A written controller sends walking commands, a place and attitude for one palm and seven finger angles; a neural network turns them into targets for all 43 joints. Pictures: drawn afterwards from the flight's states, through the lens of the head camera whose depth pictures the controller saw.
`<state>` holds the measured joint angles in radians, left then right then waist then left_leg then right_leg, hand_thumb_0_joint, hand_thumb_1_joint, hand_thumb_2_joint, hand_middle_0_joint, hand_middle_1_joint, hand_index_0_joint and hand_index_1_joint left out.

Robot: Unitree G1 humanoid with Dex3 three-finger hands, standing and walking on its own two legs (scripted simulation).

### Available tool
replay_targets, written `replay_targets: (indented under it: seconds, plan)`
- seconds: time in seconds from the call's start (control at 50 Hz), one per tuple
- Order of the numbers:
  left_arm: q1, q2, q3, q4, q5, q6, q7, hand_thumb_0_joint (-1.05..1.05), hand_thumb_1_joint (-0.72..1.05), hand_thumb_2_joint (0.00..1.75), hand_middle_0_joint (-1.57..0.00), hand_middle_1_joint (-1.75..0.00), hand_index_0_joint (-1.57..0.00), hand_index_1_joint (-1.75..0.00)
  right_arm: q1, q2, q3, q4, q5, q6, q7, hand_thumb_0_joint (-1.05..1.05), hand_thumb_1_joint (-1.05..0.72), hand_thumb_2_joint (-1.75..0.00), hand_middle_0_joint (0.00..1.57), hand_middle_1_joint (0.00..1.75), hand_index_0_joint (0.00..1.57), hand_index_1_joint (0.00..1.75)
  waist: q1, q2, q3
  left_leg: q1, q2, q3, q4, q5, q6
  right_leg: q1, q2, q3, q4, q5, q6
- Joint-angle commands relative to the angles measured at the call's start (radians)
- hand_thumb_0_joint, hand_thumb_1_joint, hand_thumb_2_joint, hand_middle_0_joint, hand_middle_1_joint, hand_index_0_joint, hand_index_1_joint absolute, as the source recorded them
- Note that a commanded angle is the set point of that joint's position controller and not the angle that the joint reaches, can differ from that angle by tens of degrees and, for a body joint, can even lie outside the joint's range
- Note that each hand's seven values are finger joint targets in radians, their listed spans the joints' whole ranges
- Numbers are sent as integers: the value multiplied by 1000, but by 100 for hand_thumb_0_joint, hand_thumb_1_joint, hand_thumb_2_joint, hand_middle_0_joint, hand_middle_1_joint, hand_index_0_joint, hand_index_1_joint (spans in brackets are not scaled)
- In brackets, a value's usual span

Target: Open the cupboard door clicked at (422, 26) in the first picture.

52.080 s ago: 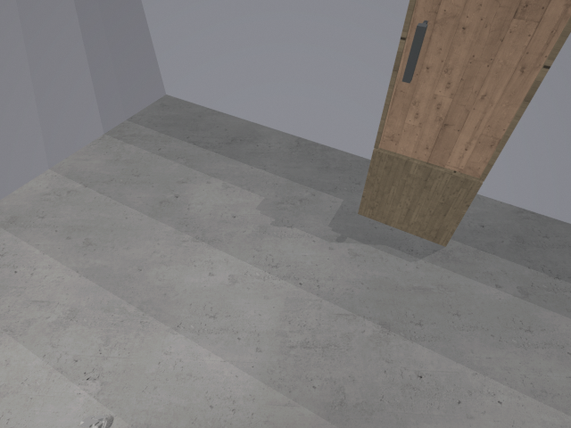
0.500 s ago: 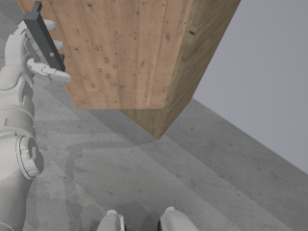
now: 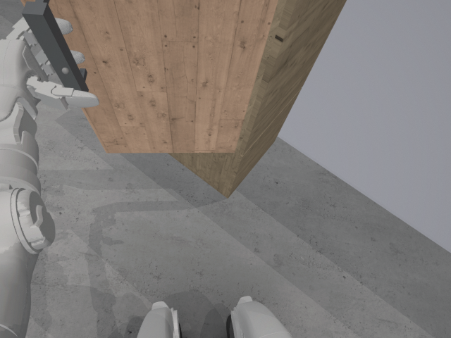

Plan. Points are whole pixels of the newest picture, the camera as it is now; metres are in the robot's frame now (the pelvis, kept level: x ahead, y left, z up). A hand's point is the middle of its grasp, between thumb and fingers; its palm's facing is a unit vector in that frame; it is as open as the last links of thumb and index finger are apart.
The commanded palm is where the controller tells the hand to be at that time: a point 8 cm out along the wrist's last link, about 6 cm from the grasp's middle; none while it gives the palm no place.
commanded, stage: close the thumb around the handle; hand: left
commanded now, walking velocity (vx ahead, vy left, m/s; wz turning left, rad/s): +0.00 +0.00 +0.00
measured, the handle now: (64, 49) +0.58 +0.20 +0.11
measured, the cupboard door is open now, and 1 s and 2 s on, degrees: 41 46 65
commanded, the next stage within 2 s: pull the door open along its arc in 0.54 s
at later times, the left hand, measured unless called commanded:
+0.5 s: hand (72, 69) +0.53 +0.18 +0.11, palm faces -0.08 -1.00 +0.00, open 5.9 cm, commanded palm +0.52 +0.23 +0.10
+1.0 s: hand (73, 87) +0.50 +0.18 +0.11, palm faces -0.06 -1.00 -0.02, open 6.1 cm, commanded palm +0.44 +0.23 +0.10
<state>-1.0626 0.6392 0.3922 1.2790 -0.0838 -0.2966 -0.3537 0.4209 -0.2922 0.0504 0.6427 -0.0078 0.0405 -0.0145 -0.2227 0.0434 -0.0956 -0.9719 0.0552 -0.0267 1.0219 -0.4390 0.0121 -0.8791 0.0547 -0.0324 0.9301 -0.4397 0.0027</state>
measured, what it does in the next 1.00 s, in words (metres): stands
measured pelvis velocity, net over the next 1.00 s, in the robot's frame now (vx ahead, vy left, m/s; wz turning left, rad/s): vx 0.02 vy -0.01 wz -0.02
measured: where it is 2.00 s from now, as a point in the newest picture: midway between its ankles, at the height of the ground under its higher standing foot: outside the picture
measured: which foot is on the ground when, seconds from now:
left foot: down 0.00-1.00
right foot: down 0.00-1.00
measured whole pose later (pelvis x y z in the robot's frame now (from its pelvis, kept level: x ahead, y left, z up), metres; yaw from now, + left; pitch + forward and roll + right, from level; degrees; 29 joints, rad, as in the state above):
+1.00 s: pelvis +0.02 -0.01 +0.02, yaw -1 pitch +19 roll -2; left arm -0.72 0.49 0.39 0.97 -0.17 -0.29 -0.33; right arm 0.43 -0.28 0.02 0.60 0.02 0.08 0.00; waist -0.17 0.05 -0.13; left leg -0.82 0.06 0.02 0.93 -0.44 0.01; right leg -0.76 0.06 0.01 0.87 -0.44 0.00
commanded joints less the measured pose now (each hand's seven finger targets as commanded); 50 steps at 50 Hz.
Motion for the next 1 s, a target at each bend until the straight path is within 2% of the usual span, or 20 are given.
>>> replay_targets:
  seconds: [0.0, 0.06, 0.14, 0.18, 0.24, 0.26, 0.32, 0.38, 0.46, 0.5, 0.52, 0.6, 0.62, 0.64, 0.68, 0.72, 0.8, 0.88, 0.96, 0.98]
  plan:
    - [-481, 300, 65, -255, -12, -75, 7, 0, 0, 52, -34, -125, -34, -125, 201, -184, -62, -33, -9, -10, -18, 0, -90, -90, 20, 30, 20, 30, -2, 164, -515, 464, -23, -34, -79, 408, 21, 106, 22, 1, -101, 342, -20]
    - [-471, 271, 42, -239, -10, -70, 2, 0, 17, 59, -35, -127, -35, -127, 200, -182, -64, -27, -7, -7, -16, 0, -90, -90, 20, 30, 20, 30, -12, 157, -494, 478, -17, -38, -80, 408, 17, 82, 24, -7, -104, 334, -16]
    - [-462, 254, 42, -275, -21, -71, -3, 0, 40, 68, -36, -130, -36, -130, 206, -180, -68, -25, -9, -7, -13, 0, -90, -90, 20, 30, 20, 30, -2, 190, -534, 529, -17, -41, -81, 472, 12, 88, 27, -12, -103, 373, -19]
    - [-419, 229, 30, -246, -24, -58, -5, 0, 51, 73, -37, -131, -37, -131, 205, -179, -67, -27, -6, -4, -10, 0, -90, -90, 20, 30, 20, 30, -2, 162, -496, 507, -19, -36, -86, 461, 13, 91, 29, -13, -109, 374, -18]
    - [-416, 228, 36, -247, -23, -56, 1, 0, 68, 80, -38, -133, -38, -133, 208, -177, -68, -26, -8, -1, -9, 0, -90, -90, 20, 30, 20, 30, -1, 158, -492, 501, -20, -32, -88, 465, 16, 100, 29, -12, -111, 385, -17]
    - [-408, 239, 41, -242, -21, -54, 3, 0, 73, 83, -39, -133, -39, -133, 210, -179, -68, -26, -7, 0, -9, 0, -90, -90, 20, 30, 20, 30, -1, 130, -477, 493, -17, -37, -93, 455, 15, 100, 28, -16, -112, 375, -17]
    - [-432, 231, 37, -265, -21, -67, 10, 0, 90, 90, -40, -135, -40, -135, 207, -176, -69, -28, -9, -1, -6, 0, -90, -90, 20, 30, 20, 30, 0, 155, -489, 502, -21, -35, -93, 459, 15, 102, 28, -12, -111, 378, -17]
    - [-404, 209, 34, -279, -23, -77, 12, 0, 90, 90, -40, -135, -40, -135, 204, -173, -75, -32, -8, 0, -4, 0, -90, -90, 20, 30, 20, 30, 5, 148, -492, 523, -18, -37, -94, 474, 12, 99, 28, -14, -110, 381, -18]
    - [-402, 250, 71, -274, -20, -77, 34, 0, 90, 90, -40, -135, -40, -135, 197, -173, -72, -38, -8, 2, -3, 0, -90, -90, 20, 30, 20, 30, 16, 128, -478, 486, -22, -30, -98, 449, 15, 127, 26, -9, -108, 384, -16]
    - [-396, 233, 58, -270, -17, -79, 39, 0, 90, 90, -40, -135, -40, -135, 191, -171, -69, -46, -8, 1, -2, 0, -90, -90, 20, 30, 20, 30, 13, 128, -463, 468, -26, -22, -97, 434, 19, 134, 26, -5, -109, 385, -18]
    - [-405, 259, 67, -270, -11, -82, 40, 0, 90, 90, -40, -135, -40, -135, 190, -174, -69, -44, -7, 3, -4, 0, -90, -90, 20, 30, 20, 30, 14, 129, -477, 468, -25, -24, -98, 430, 17, 138, 24, -3, -108, 384, -16]
    - [-383, 263, 75, -304, -15, -100, 32, 0, 90, 90, -40, -135, -40, -135, 187, -171, -70, -55, -7, 2, -6, 0, -90, -90, 20, 30, 20, 30, 30, 143, -515, 490, -27, -23, -94, 467, 16, 168, 26, 1, -99, 420, -20]
    - [-373, 242, 59, -295, -15, -99, 29, 0, 90, 90, -40, -135, -40, -135, 179, -170, -71, -55, -4, 3, -5, 0, -90, -90, 20, 30, 20, 30, 25, 141, -512, 497, -26, -21, -95, 465, 14, 158, 25, 0, -103, 419, -16]
    - [-417, 178, 0, -292, -16, -95, 26, 0, 90, 90, -40, -135, -40, -135, 172, -165, -69, -48, -2, 2, -4, 0, -90, -90, 20, 30, 20, 30, -1, 152, -476, 493, -25, -23, -94, 441, 14, 122, 25, -2, -107, 396, -15]
    - [-359, 210, 41, -281, -22, -93, 30, 0, 90, 90, -40, -135, -40, -135, 180, -173, -74, -50, -3, 2, -4, 0, -90, -90, 20, 30, 20, 30, 21, 112, -483, 483, -25, -23, -100, 426, 16, 149, 27, -3, -110, 387, -17]
    - [-323, 218, 52, -325, -22, -105, 27, 0, 90, 90, -40, -135, -40, -135, 174, -170, -76, -57, -3, 2, -3, 0, -90, -90, 20, 30, 20, 30, 45, 161, -548, 527, -27, -20, -99, 480, 11, 170, 24, 0, -100, 425, -20]
    - [-180, 174, 53, -350, -56, -94, 13, 0, 90, 90, -40, -135, -40, -135, 158, -165, -79, -80, 3, 10, 0, 0, -90, -90, 20, 30, 20, 30, 69, 80, -515, 483, -35, 0, -114, 486, 21, 249, 27, 0, -109, 482, -18]
    - [-37, 151, 51, -468, -83, -80, -1, 0, 90, 90, -40, -135, -40, -135, 121, -159, -88, -114, 15, 17, 1, 0, -90, -90, 20, 30, 20, 30, 107, 87, -530, 492, -39, 20, -140, 503, 20, 323, 22, 4, -117, 544, -17]
    - [166, 63, 13, -562, -123, -57, -6, 0, 90, 90, -40, -135, -40, -135, 80, -145, -91, -148, 29, 18, 9, 0, -90, -90, 20, 30, 20, 30, 132, 33, -463, 479, -41, 33, -169, 524, 24, 380, 19, 3, -133, 601, -16]
    - [205, 49, 14, -609, -137, -54, -7, 0, 90, 90, -40, -135, -40, -135, 70, -142, -95, -158, 32, 15, 10, 0, -90, -90, 20, 30, 20, 30, 139, 23, -475, 484, -43, 40, -174, 525, 25, 406, 17, 6, -137, 622, -14]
